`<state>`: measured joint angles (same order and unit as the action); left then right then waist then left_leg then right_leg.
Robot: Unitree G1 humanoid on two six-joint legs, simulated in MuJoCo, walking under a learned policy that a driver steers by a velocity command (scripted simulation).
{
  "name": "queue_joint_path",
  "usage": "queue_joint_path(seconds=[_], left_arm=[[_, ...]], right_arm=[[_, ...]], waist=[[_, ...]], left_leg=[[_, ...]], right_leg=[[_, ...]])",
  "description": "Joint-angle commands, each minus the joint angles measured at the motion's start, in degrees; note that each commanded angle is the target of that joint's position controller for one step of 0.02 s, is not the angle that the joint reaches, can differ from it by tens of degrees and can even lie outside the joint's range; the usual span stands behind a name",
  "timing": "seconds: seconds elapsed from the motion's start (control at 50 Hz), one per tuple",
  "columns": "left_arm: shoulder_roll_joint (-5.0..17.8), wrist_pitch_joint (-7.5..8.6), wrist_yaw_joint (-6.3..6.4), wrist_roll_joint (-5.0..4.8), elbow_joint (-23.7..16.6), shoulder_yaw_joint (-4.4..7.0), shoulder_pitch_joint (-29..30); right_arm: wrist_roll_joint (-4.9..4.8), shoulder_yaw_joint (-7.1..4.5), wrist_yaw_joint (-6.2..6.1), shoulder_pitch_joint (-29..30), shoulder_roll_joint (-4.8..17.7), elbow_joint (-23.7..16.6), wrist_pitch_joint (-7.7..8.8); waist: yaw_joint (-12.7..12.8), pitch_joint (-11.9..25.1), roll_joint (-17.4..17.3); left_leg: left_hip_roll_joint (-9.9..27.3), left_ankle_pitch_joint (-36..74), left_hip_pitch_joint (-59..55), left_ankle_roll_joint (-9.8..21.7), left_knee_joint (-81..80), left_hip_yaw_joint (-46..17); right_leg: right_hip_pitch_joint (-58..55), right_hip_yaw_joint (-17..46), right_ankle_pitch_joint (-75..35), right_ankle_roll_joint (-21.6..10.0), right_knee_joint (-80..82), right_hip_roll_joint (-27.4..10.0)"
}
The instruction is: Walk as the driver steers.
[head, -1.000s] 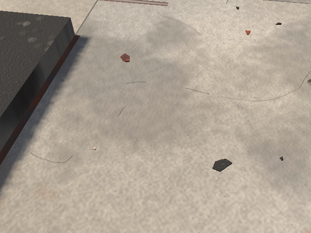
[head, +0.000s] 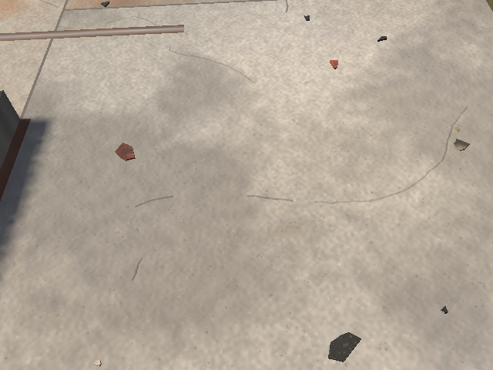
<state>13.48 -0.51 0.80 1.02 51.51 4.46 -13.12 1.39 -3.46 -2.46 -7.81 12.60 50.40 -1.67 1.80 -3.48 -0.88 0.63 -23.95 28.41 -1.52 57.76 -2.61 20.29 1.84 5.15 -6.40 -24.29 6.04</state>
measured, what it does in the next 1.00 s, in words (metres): walks ahead: left foot, then right foot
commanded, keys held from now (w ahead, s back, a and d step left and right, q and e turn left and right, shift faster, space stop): e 0.14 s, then no key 0.06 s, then w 0.80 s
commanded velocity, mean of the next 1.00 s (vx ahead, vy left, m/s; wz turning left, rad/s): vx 0.29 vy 0.00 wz -0.20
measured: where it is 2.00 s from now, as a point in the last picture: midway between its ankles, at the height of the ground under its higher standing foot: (322, 259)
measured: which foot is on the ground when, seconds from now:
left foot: up 0.00-0.24, down 0.26-0.72, up 0.74-1.00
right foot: down 0.00-0.26, up 0.28-0.68, down 0.70-1.00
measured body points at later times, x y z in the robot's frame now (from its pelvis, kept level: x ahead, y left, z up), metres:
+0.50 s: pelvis +0.03 +0.04 +0.02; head +0.03 +0.06 +0.46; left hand +0.18 +0.28 -0.12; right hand -0.02 -0.23 -0.11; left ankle +0.00 +0.14 -0.74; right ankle +0.02 -0.11 -0.67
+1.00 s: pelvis +0.21 -0.06 +0.01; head +0.23 -0.08 +0.46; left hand +0.25 +0.19 -0.13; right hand +0.27 -0.33 -0.13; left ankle +0.34 +0.06 -0.67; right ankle +0.12 -0.12 -0.74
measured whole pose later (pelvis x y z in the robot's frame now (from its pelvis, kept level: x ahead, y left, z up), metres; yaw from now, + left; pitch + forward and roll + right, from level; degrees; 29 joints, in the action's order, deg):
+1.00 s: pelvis +0.21 -0.06 +0.01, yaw -11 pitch +1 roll -1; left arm 12.0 4.9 -0.5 0.6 55.2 1.9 -23.1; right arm 2.3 -3.4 2.8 -11.1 14.7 49.7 1.9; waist 0.9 -0.8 -3.0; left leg 6.1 -8.0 36.9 1.2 52.9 1.8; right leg -0.8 -2.7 13.2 -4.6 -11.1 4.8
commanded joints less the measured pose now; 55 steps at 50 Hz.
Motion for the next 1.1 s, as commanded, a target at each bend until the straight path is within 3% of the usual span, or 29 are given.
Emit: queue_joint_path(seconds=[0.02,0.08,0.16,0.2,0.24,0.26,0.28,0.3,0.32,0.34,0.38,0.48,0.58,0.64,0.68,0.7,0.72,0.74,0.76,0.78,0.8,0.84,0.9,0.98,1.04,1.1], left_arm=[[8.6,-0.19,0.02,0.12,-3.4,2.02,-1.7],[9.5,-0.74,-0.16,0.27,-4.1,2.48,-1.7],[9.6,-1.22,-0.50,0.47,-5.0,2.76,-0.3],[8.9,-1.58,-0.67,0.42,-5.3,2.60,0.8],[8.4,-2.18,-0.51,-0.48,-5.6,2.53,2.5],[6.0,-2.16,-0.25,-0.97,-6.6,1.87,3.0],[2.2,-1.62,-0.18,-1.86,-8.1,0.85,3.2],[7.1,-0.66,-0.29,0.67,-7.8,1.74,5.3],[7.6,-0.13,-1.19,0.92,-6.6,1.96,2.4],[7.2,0.18,-1.97,1.24,-4.8,1.81,-1.3],[7.0,0.51,-2.78,1.98,-3.0,1.63,-3.4],[5.2,1.32,-3.28,1.54,-6.4,0.22,7.8],[3.5,2.19,-3.64,0.77,-8.9,-1.10,14.8],[4.1,2.77,-3.19,0.52,-9.2,-1.19,13.4],[4.2,3.57,-2.35,0.53,-6.7,-0.88,5.2],[6.5,4.30,-1.53,1.04,-4.0,0.05,-2.5],[11.5,4.92,-0.60,2.21,-2.8,1.26,-12.2],[17.7,4.56,-0.59,1.49,-1.1,2.66,-16.6],[13.0,4.20,-0.89,0.89,-1.7,1.54,-12.2],[9.4,4.25,-1.33,0.58,-3.1,0.43,-6.5],[6.9,4.49,-1.60,0.51,-3.7,-0.25,-3.4],[5.2,5.22,-1.38,0.12,-3.2,-0.99,-2.5],[6.0,6.21,-1.19,-0.56,-0.8,-0.95,-6.5],[5.3,6.34,-1.17,-0.57,1.3,-1.42,-9.8],[6.0,6.50,-1.00,-0.49,2.5,-1.50,-11.5],[7.2,6.42,-0.54,-0.32,4.0,-1.42,-13.1]], right_arm=[[-0.22,-0.90,-0.23,-3.5,4.4,-2.6,-0.69],[-0.51,-0.82,-0.26,-1.8,4.8,-4.1,-0.50],[-1.15,-0.52,-0.42,-3.7,5.0,-4.8,0.27],[-1.59,-0.38,-0.55,-7.3,5.1,-4.2,0.61],[-0.95,-0.26,-0.40,-14.4,4.9,-2.6,1.19],[-0.07,-0.86,-0.76,-15.7,8.1,-2.7,1.53],[0.62,-1.78,-0.82,-13.0,13.6,-4.6,1.90],[1.63,-2.25,-0.41,-8.5,14.0,-4.6,2.17],[1.08,-1.37,-0.20,-5.7,10.8,-4.7,2.67],[0.55,-0.94,0.30,-4.1,9.0,-4.5,3.24],[-0.20,-0.87,0.96,-5.6,8.5,-4.0,4.16],[-0.57,-1.29,1.78,-16.0,8.6,0.2,5.85],[-0.10,-1.58,2.06,-20.5,9.5,2.3,6.20],[-0.03,-1.78,2.43,-20.3,10.1,2.6,6.14],[-0.75,-1.76,2.43,-18.0,10.1,2.6,5.94],[-1.03,-1.29,2.45,-17.4,8.8,2.3,6.10],[-1.70,-0.16,2.69,-14.9,5.7,-0.5,6.32],[-1.42,0.25,2.64,-15.9,3.3,-2.2,6.41],[-0.07,-1.16,2.40,-13.8,8.4,-1.2,5.75],[-0.09,-0.99,3.26,-12.8,7.1,-1.2,5.96],[-0.27,-0.72,3.85,-12.5,5.9,-0.8,6.03],[0.75,-0.72,4.56,-13.0,5.4,-0.1,5.10],[1.04,-0.70,5.16,-9.8,4.9,-1.2,4.24],[0.85,0.03,5.36,0.0,3.8,-4.8,4.02],[0.34,0.97,5.46,6.3,2.8,-6.9,4.13],[0.20,1.01,5.04,8.9,3.8,-8.2,4.21]], waist=[[-0.5,7.3,7.1],[0.2,6.6,7.4],[-0.2,7.2,8.1],[-1.2,7.5,8.9],[-5.0,8.0,8.4],[-5.4,5.7,0.9],[-4.8,5.8,-14.7],[-3.4,-1.3,-8.8],[0.0,-1.4,-5.3],[2.0,-0.6,-4.8],[1.2,0.0,-6.4],[-4.5,-1.8,-6.3],[-7.6,-2.3,-8.3],[-6.1,-1.8,-8.8],[-1.1,0.4,-6.1],[2.2,5.0,-2.2],[7.0,12.7,7.0],[6.1,13.2,18.3],[4.0,6.6,8.0],[1.4,2.3,5.2],[-0.1,0.7,4.9],[-2.0,0.0,6.6],[-2.5,0.1,5.6],[-1.5,-2.0,4.9],[-0.3,-2.8,5.2],[-0.2,-3.1,4.7]], left_leg=[[-0.8,0.7,0.8,-0.7,-3.4,0.2],[-1.6,0.4,-0.1,-0.5,-7.3,-0.3],[-3.2,-1.0,-5.7,1.0,-14.0,-0.1],[-4.3,-1.0,-12.1,2.6,-21.0,1.1],[-5.1,2.7,-24.8,5.1,-35.8,2.9],[1.9,-5.9,-28.8,7.1,-45.0,-5.4],[19.1,-21.9,-28.8,11.8,-53.0,-28.2],[20.7,-22.0,-18.5,14.0,-54.8,-31.7],[17.3,-18.5,-15.8,12.7,-53.9,-27.1],[13.9,-13.6,-16.0,10.7,-53.2,-21.8],[10.3,-8.8,-18.7,10.0,-52.7,-15.4],[11.0,0.2,-29.0,12.4,-52.6,-13.4],[11.1,8.2,-27.2,13.0,-50.5,-9.8],[12.2,16.7,-23.8,13.1,-46.8,-9.1],[11.3,24.2,-18.8,11.3,-40.2,-6.8],[8.4,27.8,-14.0,9.6,-31.2,-3.4],[3.9,17.1,-3.8,7.0,-14.3,1.6],[-3.1,-6.6,10.4,6.0,-0.3,5.5],[0.7,-4.4,13.3,7.1,6.6,0.9],[3.1,1.4,12.7,7.4,6.9,-0.1],[4.4,5.2,10.7,7.0,5.2,0.3],[5.6,8.4,8.2,5.4,3.2,1.7],[5.6,11.8,10.6,3.6,2.5,3.6],[5.4,18.1,13.1,2.0,-6.5,5.5],[3.6,23.2,8.3,2.8,-16.8,7.2],[2.0,23.0,5.1,5.2,-22.6,7.7]], right_leg=[[-7.5,20.0,7.8,-7.4,10.5,-14.2],[-7.2,23.2,13.6,-6.8,11.5,-14.2],[-6.3,25.3,13.1,-5.7,11.5,-13.6],[-4.0,25.2,12.3,-4.3,11.6,-12.9],[3.3,23.3,25.6,-0.9,11.3,-9.0],[10.7,18.2,30.5,2.8,3.4,-3.9],[19.3,5.5,29.0,4.0,-15.0,5.2],[20.8,8.0,19.9,4.1,-22.7,1.8],[17.1,9.8,14.6,3.8,-27.1,1.0],[15.1,8.7,11.5,4.2,-30.6,0.9],[16.1,5.5,10.0,5.2,-35.7,0.2],[23.2,0.0,6.8,7.8,-27.5,-5.4],[14.0,-4.9,9.5,7.7,-12.6,-6.4],[4.7,-6.9,11.6,5.1,-6.8,-5.0],[-9.2,-7.3,6.5,3.3,0.6,-3.4],[-21.8,-4.3,6.3,2.1,1.7,-4.9],[-35.1,12.3,19.8,-1.2,6.2,-18.7],[-38.5,34.0,26.7,-6.3,13.3,-30.1],[-31.7,32.0,28.4,-6.7,12.8,-28.5],[-25.5,25.1,24.2,-5.8,13.3,-25.2],[-21.2,19.3,17.9,-4.6,14.9,-22.1],[-18.1,11.9,7.4,-3.4,16.6,-18.0],[-18.9,7.4,-7.7,-4.7,16.7,-17.2],[-18.3,3.0,-16.6,-5.0,17.2,-15.7],[-17.6,0.9,-20.3,-4.2,17.5,-15.3],[-21.9,1.0,-25.0,-3.9,16.6,-17.5]])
